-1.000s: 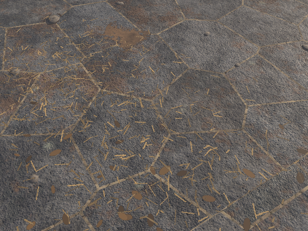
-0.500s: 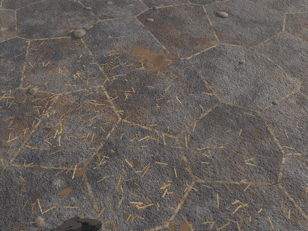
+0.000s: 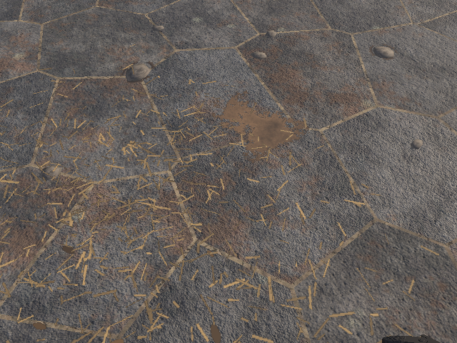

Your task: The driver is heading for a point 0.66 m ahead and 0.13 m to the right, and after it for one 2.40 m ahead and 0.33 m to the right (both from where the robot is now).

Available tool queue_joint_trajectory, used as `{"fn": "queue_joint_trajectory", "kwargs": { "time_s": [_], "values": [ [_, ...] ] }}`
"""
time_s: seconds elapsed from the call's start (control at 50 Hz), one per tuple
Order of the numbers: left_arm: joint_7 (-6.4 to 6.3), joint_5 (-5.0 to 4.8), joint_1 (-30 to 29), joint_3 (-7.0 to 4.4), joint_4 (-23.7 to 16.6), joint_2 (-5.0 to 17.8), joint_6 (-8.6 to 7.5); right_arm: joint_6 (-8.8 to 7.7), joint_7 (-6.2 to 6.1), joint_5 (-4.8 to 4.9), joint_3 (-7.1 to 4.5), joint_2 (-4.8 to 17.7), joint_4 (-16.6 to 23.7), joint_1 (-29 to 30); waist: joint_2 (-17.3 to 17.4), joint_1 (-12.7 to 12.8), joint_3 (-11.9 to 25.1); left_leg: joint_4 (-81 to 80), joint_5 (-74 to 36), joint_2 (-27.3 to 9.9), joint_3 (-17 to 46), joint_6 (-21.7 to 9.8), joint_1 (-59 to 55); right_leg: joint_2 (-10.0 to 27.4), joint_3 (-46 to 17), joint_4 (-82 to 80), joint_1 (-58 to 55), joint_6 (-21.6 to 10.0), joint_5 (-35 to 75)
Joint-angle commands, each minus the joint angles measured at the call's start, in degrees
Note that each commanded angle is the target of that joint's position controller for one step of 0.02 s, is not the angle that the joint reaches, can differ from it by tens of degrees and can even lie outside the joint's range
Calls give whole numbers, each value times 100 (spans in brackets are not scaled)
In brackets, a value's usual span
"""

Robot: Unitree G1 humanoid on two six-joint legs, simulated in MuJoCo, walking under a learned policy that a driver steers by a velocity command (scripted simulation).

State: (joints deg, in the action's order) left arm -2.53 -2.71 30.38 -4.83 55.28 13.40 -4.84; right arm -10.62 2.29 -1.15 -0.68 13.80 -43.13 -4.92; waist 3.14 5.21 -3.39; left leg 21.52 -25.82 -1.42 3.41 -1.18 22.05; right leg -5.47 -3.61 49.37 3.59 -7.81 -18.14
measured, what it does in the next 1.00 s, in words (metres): goes down: right foot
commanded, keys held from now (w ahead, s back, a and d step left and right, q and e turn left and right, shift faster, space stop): w+e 0.56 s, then w+q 0.32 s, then q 0.12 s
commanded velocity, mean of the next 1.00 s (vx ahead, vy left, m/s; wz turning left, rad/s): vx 0.49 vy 0.00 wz -0.27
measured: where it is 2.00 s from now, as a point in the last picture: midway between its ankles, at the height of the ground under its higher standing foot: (330, 308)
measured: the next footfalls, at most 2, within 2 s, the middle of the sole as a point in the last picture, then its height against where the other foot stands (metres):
right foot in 0.48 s outside the picture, level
left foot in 1.02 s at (296, 287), level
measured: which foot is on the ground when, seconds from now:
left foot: down 0.00-0.50, up 0.52-1.00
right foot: up 0.00-0.46, down 0.48-1.00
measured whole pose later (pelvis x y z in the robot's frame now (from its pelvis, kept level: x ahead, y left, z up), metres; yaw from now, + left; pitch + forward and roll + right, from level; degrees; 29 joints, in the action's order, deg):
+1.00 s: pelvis +0.49 -0.17 -0.04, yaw -14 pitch +2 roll -1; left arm -1.7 0.3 17.1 -3.5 51.1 14.7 -2.8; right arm -4.6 3.5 0.7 -2.7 14.3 -47.2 -4.2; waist 2.1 2.9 -1.2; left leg 30.9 -2.8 -1.0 -1.9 -3.6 33.8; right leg -4.3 6.9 14.6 -5.8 -3.3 -22.4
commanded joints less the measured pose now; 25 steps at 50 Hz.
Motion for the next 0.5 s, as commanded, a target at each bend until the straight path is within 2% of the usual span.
{"fn": "queue_joint_trajectory", "kwargs": {
  "time_s": [0.02,0.04,0.06,0.08,0.1,0.12,0.14,0.16,0.18,0.2,0.22,0.28,0.34,0.4,0.44,0.46,0.48,0.5],
  "values": [
    [90,52,-406,74,-609,-129,85,137,-64,-249,-197,651,-400,-2234,985,-1305,1484,952,-955,-1633,1076,-662,-4580,101,-685,2509,3206,461,-1461],
    [97,-54,-153,81,-629,158,62,210,-68,-163,-227,627,-357,-2377,1138,-1414,1769,1367,-1521,-2050,1540,-989,-5055,316,-1119,2894,3895,593,-1666],
    [88,-48,-234,16,-653,401,45,289,-80,-101,-270,681,-374,-2396,777,-1362,1763,1339,-1426,-2110,1551,-1028,-4875,385,-1188,3185,4227,705,-1657],
    [78,-120,-345,-10,-861,465,66,410,-113,85,-448,1235,-423,-1900,572,-952,1622,624,1024,-2460,2306,-1569,-4198,557,-814,3164,4545,909,-1050],
    [44,-120,-518,17,-995,423,163,490,-166,124,-473,1244,-284,-1370,390,-766,1379,-16,2553,-2729,3186,-1842,-3174,921,-528,3228,4578,1027,-721],
    [61,-38,-677,-32,-999,582,298,502,-186,98,-354,863,-196,-926,-149,-606,919,-365,2954,-2608,3041,-1806,-2168,1160,-481,3164,4240,1077,-611],
    [82,20,-738,-52,-1011,531,443,504,-160,70,-303,721,-174,-582,-186,-412,556,-688,3382,-2343,2523,-1633,-1312,1328,-422,2934,3913,1086,-617],
    [75,79,-898,-38,-1083,435,521,487,-148,54,-314,701,-176,-305,-56,-318,288,-954,3836,-2111,2058,-1440,-783,1479,-429,2459,3801,1039,-465],
    [84,148,-1135,-48,-1161,433,537,440,-163,61,-337,691,-230,-252,106,-364,123,-1114,3669,-1846,1502,-1288,-557,1517,-412,2006,3703,971,-128],
    [96,184,-1371,-49,-1242,420,505,412,-202,56,-378,766,-325,-346,187,-417,115,-1200,3216,-1658,987,-1197,-544,1490,-338,1631,3610,918,227],
    [123,182,-1548,-29,-1285,360,454,408,-248,63,-422,810,-403,-447,125,-462,206,-1202,2800,-1559,578,-1150,-711,1479,-265,1233,3553,856,545],
    [263,141,-2074,37,-1353,168,294,466,-370,112,-495,848,-532,-574,-114,-618,354,-1154,2139,-1305,-298,-979,-1235,1323,39,-109,3308,644,1505],
    [389,129,-2657,47,-1504,213,273,558,-372,223,-549,925,-620,-738,-24,-787,319,-1143,2348,-1332,-688,-803,-1687,1125,343,-884,3116,555,1740],
    [481,135,-3061,26,-1699,361,336,627,-334,283,-640,1125,-723,-893,36,-812,131,-946,2474,-1549,-843,-657,-2158,1038,458,-1211,3172,369,1202],
    [507,168,-2889,-38,-1713,525,363,672,-324,322,-701,1304,-720,-786,128,-598,231,-355,1411,-1566,-1074,-508,-2260,801,727,-1394,2667,174,694],
    [499,175,-2354,-129,-1567,666,373,702,-325,345,-701,1318,-700,-674,61,-266,518,435,607,-1413,-1333,-374,-2119,547,945,-1688,1839,41,775],
    [445,148,-1376,-331,-1240,1025,392,718,-328,288,-639,1153,-686,-758,-160,126,1026,1723,394,-1123,-1556,-186,-1512,270,943,-1807,369,-164,831],
    [330,83,-533,-522,-1105,1671,426,702,-311,26,-497,821,-529,-841,-1284,328,1469,3837,2867,-744,-1699,164,156,1471,-977,-1986,-1223,-666,930]
  ]
}}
